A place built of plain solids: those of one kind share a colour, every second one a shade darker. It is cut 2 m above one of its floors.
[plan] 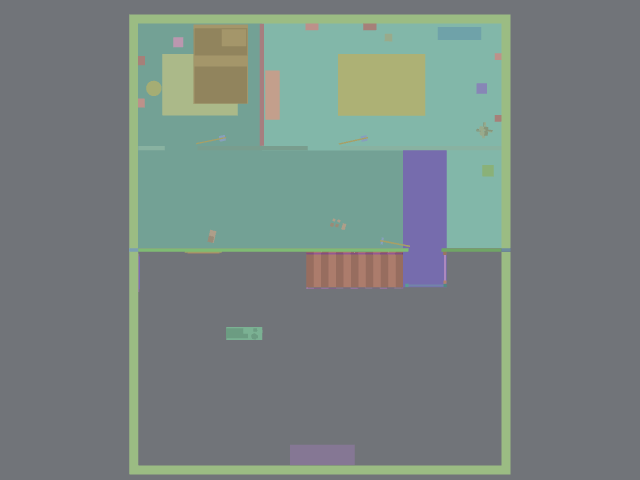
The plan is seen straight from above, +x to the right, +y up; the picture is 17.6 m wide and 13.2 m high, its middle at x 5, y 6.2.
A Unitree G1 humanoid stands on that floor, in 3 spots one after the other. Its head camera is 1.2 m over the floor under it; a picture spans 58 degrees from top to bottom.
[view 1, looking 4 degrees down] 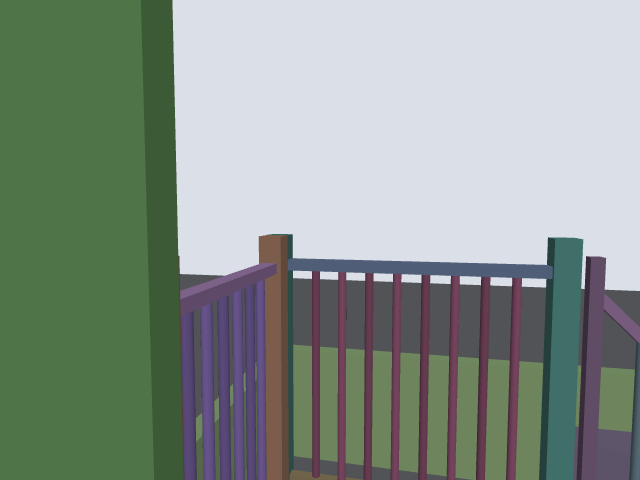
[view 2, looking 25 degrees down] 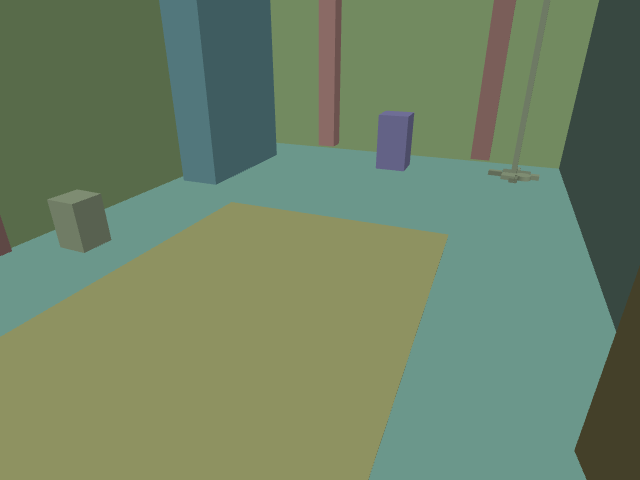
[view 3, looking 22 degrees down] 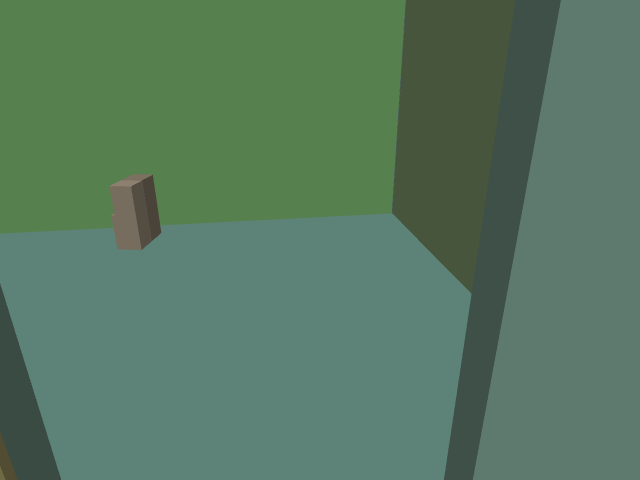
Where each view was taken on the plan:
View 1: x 7.89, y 6.62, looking -77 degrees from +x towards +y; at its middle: nothing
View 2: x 5.11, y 9.43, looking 22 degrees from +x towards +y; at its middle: laid_rug_rug_study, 2.83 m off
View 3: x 1.18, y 9.43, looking -99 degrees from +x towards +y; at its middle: upper_floor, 3.21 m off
